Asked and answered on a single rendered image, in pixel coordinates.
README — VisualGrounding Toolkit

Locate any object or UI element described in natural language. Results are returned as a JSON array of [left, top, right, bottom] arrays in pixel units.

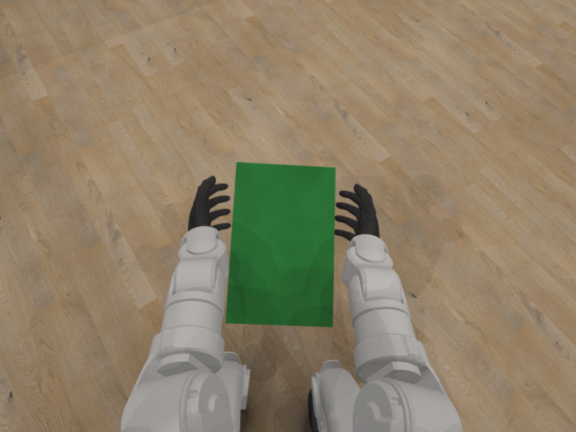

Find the robot right thigh
[[310, 368, 361, 432]]

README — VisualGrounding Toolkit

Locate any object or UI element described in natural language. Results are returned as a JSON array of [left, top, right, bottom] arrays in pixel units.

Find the right robot forearm
[[341, 234, 450, 400]]

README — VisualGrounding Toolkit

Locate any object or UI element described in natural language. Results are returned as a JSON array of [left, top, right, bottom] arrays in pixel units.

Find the robot left thigh
[[216, 360, 250, 432]]

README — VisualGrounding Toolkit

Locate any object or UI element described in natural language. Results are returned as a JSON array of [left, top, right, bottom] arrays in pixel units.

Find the robot left hand
[[188, 175, 231, 231]]

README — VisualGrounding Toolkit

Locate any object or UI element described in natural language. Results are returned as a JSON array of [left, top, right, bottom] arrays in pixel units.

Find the left robot forearm
[[121, 226, 229, 432]]

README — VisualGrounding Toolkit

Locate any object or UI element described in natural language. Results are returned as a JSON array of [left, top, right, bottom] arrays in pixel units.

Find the robot thigh
[[310, 368, 361, 432], [216, 360, 250, 432]]

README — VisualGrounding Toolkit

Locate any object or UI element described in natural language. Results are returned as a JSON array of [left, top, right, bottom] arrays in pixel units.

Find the carton
[[225, 162, 336, 327]]

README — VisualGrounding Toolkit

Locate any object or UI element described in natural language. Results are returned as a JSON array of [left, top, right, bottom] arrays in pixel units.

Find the robot right hand
[[335, 184, 380, 241]]

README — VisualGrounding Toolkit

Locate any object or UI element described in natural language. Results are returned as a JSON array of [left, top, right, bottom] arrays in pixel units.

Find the right robot upper arm
[[352, 377, 463, 432]]

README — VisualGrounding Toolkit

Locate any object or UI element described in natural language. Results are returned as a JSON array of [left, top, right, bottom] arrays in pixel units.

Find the left robot upper arm
[[121, 369, 234, 432]]

